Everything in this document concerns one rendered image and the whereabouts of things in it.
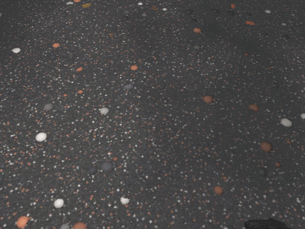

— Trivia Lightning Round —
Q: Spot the right robot hand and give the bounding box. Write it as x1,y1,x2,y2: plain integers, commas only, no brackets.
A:
244,218,292,229

